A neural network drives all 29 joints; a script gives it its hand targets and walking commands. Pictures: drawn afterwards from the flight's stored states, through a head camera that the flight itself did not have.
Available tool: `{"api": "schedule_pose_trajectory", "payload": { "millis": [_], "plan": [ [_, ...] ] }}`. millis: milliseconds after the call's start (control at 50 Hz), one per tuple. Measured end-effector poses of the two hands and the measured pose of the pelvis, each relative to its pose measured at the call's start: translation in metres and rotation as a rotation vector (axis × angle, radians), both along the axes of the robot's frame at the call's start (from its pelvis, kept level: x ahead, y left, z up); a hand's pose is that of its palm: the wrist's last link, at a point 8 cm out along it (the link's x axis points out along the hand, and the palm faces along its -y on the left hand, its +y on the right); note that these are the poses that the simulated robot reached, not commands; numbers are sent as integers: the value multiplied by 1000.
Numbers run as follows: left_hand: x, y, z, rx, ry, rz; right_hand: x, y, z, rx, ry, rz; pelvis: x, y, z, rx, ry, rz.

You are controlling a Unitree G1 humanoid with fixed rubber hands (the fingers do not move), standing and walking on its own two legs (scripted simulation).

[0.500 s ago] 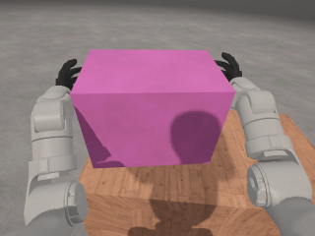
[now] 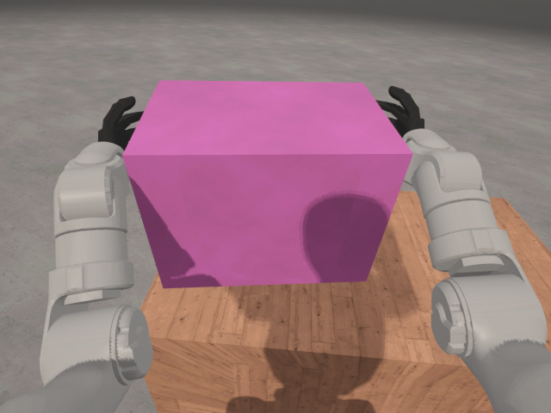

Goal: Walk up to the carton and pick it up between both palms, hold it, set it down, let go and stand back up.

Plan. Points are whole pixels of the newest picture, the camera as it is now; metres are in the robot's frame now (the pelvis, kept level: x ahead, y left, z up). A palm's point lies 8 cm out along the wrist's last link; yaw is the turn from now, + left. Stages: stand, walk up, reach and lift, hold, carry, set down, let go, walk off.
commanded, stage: hold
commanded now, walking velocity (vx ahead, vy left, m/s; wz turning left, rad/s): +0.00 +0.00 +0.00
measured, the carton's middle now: (265, 183) +0.38 +0.00 +0.21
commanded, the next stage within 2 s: none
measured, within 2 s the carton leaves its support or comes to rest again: neither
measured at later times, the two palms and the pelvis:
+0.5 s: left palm (114, 153) +0.37 +0.20 +0.26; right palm (406, 138) +0.37 -0.19 +0.29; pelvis +0.00 +0.00 +0.00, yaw +0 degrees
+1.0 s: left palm (117, 155) +0.37 +0.20 +0.26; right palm (410, 143) +0.37 -0.19 +0.28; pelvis +0.00 +0.00 +0.00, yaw +0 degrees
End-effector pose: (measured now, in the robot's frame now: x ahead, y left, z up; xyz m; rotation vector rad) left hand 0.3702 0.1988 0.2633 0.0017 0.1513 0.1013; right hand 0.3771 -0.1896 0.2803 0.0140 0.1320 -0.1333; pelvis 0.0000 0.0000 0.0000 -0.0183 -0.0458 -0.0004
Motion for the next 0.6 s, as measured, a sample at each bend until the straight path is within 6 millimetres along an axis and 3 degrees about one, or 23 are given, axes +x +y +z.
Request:
{"api": "schedule_pose_trajectory", "payload": {
  "millis": [600],
  "plan": [
    [-3,1,-3,-1,-8,-6,-4,1,1,-17,-6,-3,5,4,0,-3,-14,-6]
  ]
}}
